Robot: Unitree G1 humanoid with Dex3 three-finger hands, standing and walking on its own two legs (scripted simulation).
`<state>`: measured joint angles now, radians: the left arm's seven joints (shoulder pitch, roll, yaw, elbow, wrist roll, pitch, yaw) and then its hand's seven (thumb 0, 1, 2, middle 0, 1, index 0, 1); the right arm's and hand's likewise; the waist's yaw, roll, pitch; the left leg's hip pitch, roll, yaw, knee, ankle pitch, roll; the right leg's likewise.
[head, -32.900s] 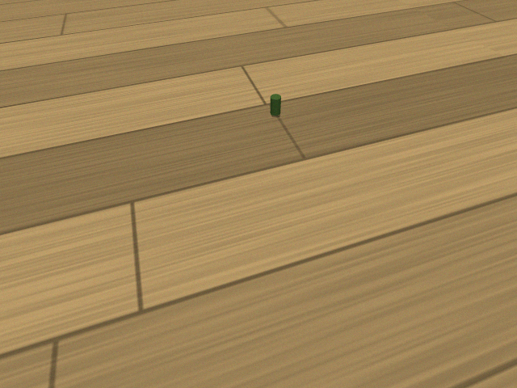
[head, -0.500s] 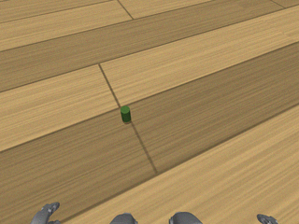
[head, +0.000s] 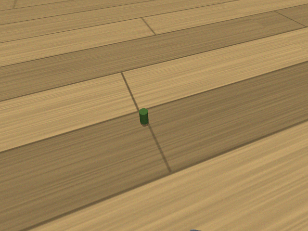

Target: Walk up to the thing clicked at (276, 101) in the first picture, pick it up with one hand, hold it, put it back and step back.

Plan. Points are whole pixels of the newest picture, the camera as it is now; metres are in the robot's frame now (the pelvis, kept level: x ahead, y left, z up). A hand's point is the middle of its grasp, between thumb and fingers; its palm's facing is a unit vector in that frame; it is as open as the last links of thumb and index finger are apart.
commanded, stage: step back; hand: left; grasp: from the side
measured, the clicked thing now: (143, 116) +1.04 +0.17 -0.70
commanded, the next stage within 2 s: stand in 0.82 s
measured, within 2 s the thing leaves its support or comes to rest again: neither
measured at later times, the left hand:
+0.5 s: hand out of the picture +0.08 +0.27 -0.15, palm faces -0.03 -0.94 -0.34, open 7.4 cm
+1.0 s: hand out of the picture +0.15 +0.24 -0.13, palm faces -0.05 -0.94 -0.34, open 7.4 cm
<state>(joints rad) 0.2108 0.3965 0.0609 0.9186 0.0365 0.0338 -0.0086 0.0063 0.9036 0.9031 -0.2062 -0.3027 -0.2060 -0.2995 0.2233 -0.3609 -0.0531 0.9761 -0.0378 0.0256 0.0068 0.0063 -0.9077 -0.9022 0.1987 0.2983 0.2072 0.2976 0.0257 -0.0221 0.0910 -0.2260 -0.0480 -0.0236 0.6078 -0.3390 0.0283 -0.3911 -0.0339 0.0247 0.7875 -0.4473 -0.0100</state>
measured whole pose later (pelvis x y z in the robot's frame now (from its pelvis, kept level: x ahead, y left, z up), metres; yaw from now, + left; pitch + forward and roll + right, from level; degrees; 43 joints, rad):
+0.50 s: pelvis +0.02 +0.01 +0.01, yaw -1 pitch -2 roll +0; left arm 0.18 0.38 0.03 1.03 0.02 -0.02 -0.01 0.01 0.90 0.90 -0.21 -0.30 -0.21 -0.30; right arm 0.17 -0.34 -0.05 1.04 -0.03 -0.01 0.01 0.01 -0.91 -0.90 0.20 0.30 0.21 0.30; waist 0.02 -0.02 0.05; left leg -0.22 -0.01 -0.01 0.56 -0.31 0.02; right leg -0.23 -0.02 0.02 0.55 -0.28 0.00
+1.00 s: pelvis +0.03 +0.00 +0.02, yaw -1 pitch -3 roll +0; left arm 0.04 0.34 0.00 1.09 0.01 -0.02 0.00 0.01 0.91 0.90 -0.20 -0.30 -0.20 -0.30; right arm 0.05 -0.34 -0.02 1.10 0.00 -0.01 0.00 0.00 -0.91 -0.90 0.20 0.30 0.21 0.30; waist -0.01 0.00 0.08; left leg -0.10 -0.01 -0.01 0.38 -0.23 0.00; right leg -0.11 -0.01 0.02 0.38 -0.22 0.02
